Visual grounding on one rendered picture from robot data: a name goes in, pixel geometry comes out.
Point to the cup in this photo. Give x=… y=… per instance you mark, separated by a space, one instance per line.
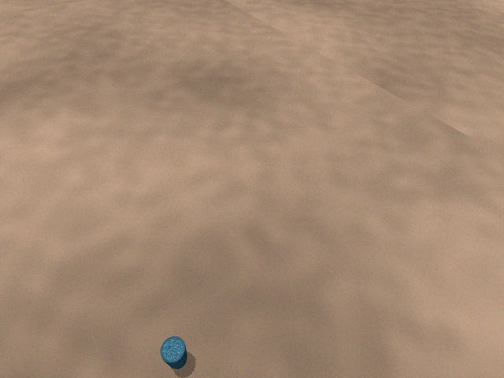
x=173 y=352

